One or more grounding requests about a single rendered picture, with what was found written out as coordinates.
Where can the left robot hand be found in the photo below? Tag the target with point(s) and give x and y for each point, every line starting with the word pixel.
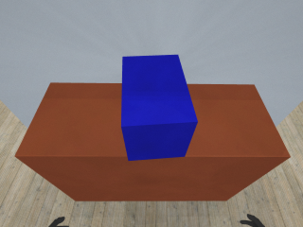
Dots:
pixel 58 221

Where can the pedestal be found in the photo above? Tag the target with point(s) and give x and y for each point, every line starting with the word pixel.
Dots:
pixel 75 142

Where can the right robot hand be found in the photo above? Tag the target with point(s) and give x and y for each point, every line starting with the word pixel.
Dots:
pixel 254 222

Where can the carton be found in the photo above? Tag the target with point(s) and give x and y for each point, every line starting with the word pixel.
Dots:
pixel 157 114

